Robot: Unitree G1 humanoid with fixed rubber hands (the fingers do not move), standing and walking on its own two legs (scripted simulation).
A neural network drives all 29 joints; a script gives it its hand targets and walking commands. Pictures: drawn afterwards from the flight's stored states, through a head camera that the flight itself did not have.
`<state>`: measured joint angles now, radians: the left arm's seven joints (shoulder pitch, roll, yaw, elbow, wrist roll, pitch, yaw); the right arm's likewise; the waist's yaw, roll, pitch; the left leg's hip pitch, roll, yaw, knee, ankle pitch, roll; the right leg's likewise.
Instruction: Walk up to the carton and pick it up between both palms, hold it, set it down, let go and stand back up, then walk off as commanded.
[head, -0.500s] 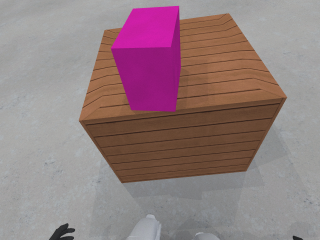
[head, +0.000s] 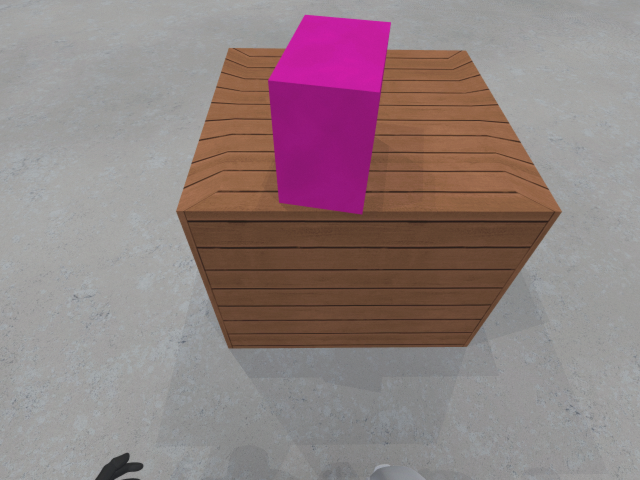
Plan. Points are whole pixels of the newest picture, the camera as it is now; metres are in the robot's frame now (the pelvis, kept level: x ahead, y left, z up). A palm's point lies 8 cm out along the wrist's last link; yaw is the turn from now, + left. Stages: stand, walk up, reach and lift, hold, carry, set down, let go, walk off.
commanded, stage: walk off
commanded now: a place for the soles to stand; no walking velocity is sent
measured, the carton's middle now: (333, 114) +0.79 -0.01 +0.03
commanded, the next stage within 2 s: stand in 0.88 s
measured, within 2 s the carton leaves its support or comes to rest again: neither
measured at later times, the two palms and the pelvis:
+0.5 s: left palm out of the picture +0.15 +0.31 -0.08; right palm out of the picture +0.06 -0.30 -0.10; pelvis +0.02 +0.01 +0.00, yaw -1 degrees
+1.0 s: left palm out of the picture +0.15 +0.30 -0.08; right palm out of the picture +0.08 -0.31 -0.10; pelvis +0.02 +0.01 +0.00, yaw -1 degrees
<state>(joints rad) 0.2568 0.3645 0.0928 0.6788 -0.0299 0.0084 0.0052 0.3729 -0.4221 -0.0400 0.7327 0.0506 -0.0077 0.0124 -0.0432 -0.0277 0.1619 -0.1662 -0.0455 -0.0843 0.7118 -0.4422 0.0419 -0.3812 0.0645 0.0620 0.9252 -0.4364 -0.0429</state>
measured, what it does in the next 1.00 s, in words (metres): steps on the spot: right foot, then left foot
